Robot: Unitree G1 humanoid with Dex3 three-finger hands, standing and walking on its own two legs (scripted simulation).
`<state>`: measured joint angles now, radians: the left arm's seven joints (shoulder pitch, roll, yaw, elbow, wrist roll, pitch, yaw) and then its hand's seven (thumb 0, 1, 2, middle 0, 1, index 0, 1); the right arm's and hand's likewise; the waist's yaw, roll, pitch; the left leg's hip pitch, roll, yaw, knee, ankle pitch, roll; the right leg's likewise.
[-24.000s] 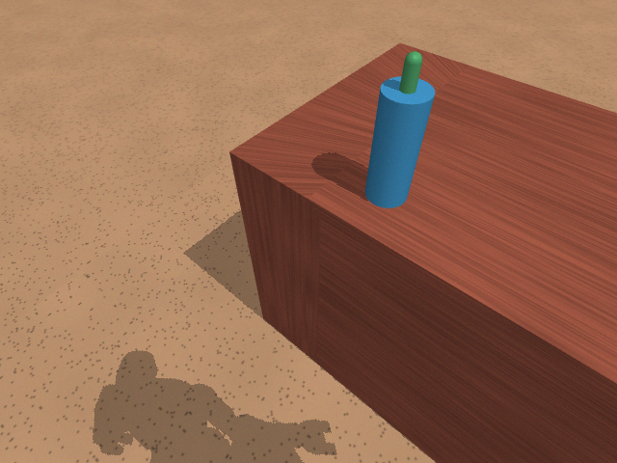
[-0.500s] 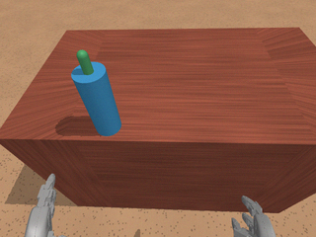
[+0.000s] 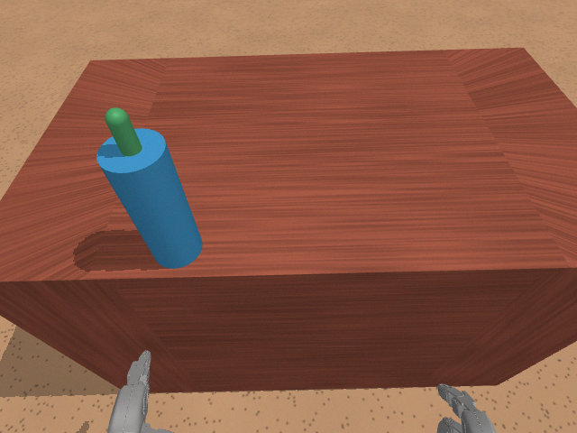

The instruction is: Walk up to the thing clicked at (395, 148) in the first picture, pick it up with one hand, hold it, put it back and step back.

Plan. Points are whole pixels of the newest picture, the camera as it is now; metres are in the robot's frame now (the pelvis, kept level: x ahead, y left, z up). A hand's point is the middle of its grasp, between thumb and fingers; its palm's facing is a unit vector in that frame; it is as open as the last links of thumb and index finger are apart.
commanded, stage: home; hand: left
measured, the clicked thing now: (152, 193) +0.41 +0.19 +0.12
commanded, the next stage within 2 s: stand in 1.90 s
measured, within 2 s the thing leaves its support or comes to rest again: neither
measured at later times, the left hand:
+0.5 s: hand out of the picture +0.06 +0.26 -0.13, palm faces -0.02 -0.91 -0.42, open 17.4 cm
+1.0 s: hand out of the picture +0.00 +0.25 -0.14, palm faces -0.04 -0.93 -0.37, open 17.5 cm
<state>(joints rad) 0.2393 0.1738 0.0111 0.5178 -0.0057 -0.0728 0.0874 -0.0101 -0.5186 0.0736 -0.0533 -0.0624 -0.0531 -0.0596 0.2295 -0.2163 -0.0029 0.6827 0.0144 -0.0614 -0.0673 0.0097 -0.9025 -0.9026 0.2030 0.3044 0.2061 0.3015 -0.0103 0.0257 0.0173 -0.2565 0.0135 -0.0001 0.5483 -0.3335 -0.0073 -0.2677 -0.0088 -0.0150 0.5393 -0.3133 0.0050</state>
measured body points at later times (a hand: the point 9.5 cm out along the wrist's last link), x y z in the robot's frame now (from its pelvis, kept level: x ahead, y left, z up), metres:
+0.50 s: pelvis -0.03 -0.01 +0.01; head -0.03 -0.02 +0.46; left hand +0.06 +0.31 -0.10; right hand +0.07 -0.30 -0.12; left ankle -0.03 +0.12 -0.73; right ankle -0.02 -0.12 -0.73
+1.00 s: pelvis -0.04 -0.01 +0.01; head -0.05 -0.02 +0.46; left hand +0.00 +0.30 -0.12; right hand +0.00 -0.31 -0.13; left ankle -0.03 +0.12 -0.73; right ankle -0.02 -0.12 -0.73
